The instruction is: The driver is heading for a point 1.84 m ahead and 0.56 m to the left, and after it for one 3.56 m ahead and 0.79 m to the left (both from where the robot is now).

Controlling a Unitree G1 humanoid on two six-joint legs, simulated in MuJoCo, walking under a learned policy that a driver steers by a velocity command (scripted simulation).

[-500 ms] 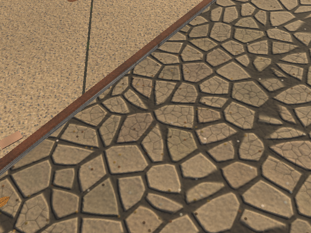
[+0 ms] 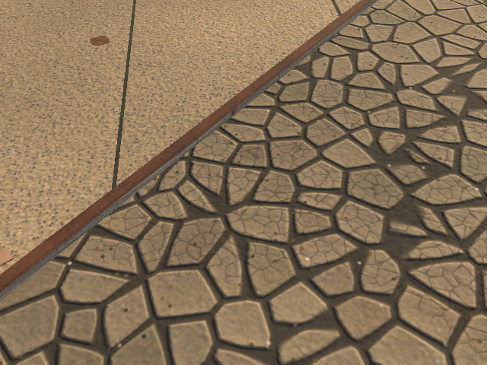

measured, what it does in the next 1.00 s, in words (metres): walks ahead: left foot, then right foot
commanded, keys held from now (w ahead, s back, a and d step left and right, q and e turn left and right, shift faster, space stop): w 0.92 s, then w+q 0.08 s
